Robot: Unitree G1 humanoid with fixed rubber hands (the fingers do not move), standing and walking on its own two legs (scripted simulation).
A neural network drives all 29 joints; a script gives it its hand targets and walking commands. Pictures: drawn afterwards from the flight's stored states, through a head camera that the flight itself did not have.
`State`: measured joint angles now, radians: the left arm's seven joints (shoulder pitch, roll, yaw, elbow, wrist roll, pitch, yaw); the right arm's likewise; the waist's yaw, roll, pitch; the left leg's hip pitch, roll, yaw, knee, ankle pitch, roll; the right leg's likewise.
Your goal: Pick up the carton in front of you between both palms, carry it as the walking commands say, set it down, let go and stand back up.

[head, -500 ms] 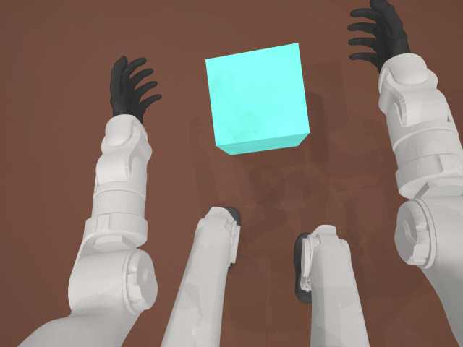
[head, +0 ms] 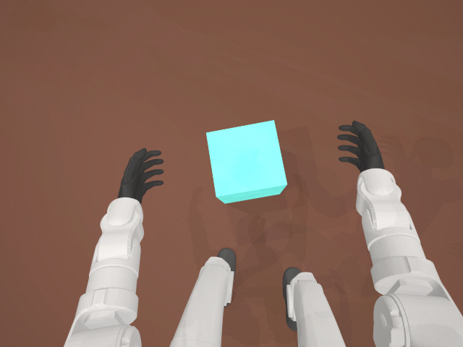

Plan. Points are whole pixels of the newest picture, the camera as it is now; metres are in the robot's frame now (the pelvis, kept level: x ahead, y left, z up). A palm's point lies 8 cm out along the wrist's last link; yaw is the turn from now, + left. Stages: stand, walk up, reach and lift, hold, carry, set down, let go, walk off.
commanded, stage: let go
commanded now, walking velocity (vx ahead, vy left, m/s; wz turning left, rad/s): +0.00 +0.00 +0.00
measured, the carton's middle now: (246, 166) +0.49 +0.07 -0.56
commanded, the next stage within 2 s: stand in 1.06 s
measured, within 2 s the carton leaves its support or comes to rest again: neither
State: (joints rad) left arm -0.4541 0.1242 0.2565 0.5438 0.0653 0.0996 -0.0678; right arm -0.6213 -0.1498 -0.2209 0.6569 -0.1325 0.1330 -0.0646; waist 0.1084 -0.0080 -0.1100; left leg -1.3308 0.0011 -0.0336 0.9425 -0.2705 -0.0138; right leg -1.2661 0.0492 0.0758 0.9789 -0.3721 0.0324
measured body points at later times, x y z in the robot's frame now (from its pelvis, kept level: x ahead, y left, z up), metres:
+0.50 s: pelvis +0.07 +0.00 +0.08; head +0.14 -0.01 +0.53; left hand +0.22 +0.24 +0.01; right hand +0.30 -0.21 -0.01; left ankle +0.06 +0.12 -0.65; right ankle +0.02 -0.13 -0.65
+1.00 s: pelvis +0.07 -0.01 +0.08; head +0.07 -0.01 +0.53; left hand +0.23 +0.24 +0.02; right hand +0.25 -0.23 +0.01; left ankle +0.07 +0.12 -0.65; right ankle +0.02 -0.13 -0.65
